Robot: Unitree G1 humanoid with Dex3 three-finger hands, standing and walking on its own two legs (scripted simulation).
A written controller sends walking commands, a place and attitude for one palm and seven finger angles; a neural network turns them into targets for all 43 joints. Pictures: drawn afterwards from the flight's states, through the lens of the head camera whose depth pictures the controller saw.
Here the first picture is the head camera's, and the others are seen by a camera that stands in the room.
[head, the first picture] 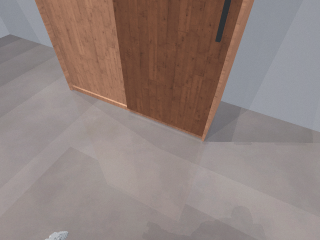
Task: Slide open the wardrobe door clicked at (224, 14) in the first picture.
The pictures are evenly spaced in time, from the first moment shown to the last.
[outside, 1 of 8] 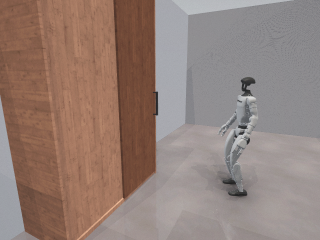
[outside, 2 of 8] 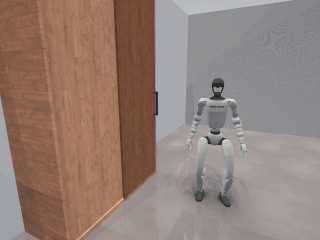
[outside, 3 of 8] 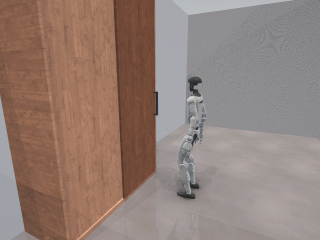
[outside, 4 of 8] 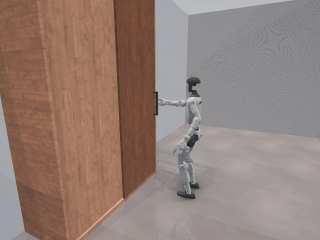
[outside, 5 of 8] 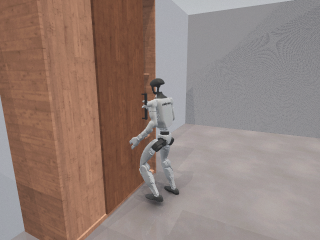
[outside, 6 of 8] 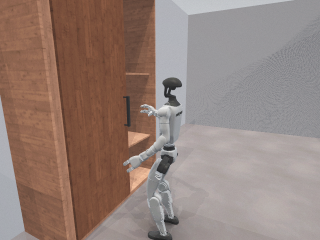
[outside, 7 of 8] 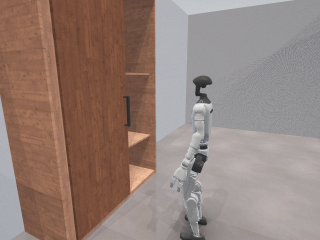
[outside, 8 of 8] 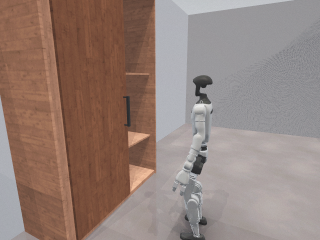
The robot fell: no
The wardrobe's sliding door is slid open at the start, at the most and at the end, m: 0.00 0.60 0.60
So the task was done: yes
